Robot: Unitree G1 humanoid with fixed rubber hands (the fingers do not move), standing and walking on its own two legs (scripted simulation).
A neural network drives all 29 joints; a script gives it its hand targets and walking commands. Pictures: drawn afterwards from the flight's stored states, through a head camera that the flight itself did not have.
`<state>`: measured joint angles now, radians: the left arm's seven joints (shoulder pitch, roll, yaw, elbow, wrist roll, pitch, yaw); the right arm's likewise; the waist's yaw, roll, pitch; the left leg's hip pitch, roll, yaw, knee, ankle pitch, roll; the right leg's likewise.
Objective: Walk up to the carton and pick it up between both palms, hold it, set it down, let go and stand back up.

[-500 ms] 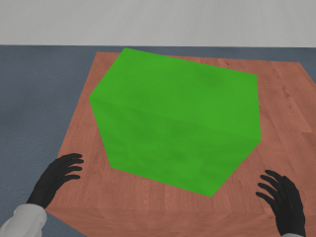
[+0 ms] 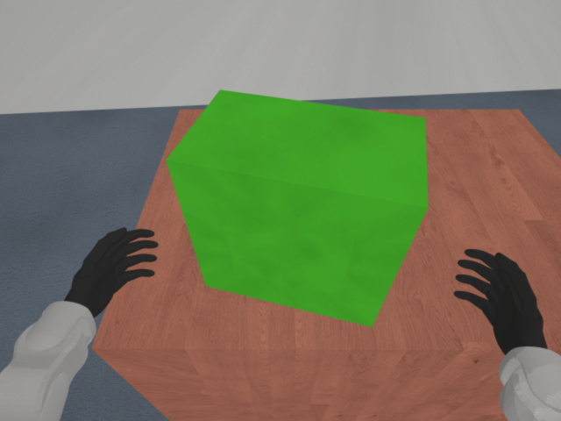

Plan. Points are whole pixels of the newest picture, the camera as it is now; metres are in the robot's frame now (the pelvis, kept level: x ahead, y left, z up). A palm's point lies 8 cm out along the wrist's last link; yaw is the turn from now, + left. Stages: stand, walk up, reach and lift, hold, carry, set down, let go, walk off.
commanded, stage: reach and lift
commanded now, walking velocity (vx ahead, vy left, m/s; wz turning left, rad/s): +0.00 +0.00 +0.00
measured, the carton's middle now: (299, 214) +0.42 +0.01 +0.07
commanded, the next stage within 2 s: none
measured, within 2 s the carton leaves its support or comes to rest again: neither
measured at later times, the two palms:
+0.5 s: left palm (92, 187) +0.35 +0.26 +0.18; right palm (511, 259) +0.29 -0.24 +0.14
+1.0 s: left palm (99, 127) +0.41 +0.26 +0.23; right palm (527, 188) +0.35 -0.25 +0.19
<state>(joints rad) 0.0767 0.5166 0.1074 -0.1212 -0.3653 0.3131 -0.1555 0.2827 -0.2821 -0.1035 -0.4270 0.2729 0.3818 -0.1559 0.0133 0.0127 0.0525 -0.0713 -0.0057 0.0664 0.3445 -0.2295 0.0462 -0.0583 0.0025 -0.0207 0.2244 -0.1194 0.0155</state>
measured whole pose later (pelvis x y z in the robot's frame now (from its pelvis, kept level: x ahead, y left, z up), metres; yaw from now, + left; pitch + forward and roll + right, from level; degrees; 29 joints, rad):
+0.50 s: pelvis -0.03 +0.00 +0.00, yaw -1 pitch -5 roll -1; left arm -0.58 0.58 0.13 0.39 -0.36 0.51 -0.16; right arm -0.34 -0.30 -0.11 0.06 0.36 0.50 -0.18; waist -0.05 0.03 0.07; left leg -0.10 -0.01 0.08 0.38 -0.21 0.06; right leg -0.10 -0.01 -0.01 0.29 -0.11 0.02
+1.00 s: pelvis -0.01 +0.00 +0.00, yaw +0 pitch -2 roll -2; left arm -0.85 0.65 0.12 0.52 -0.32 0.63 -0.17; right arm -0.65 -0.44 -0.06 0.34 0.49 0.51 -0.14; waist -0.09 -0.01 0.05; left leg -0.12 0.00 0.07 0.39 -0.23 0.05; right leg -0.09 0.01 -0.02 0.23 -0.10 0.02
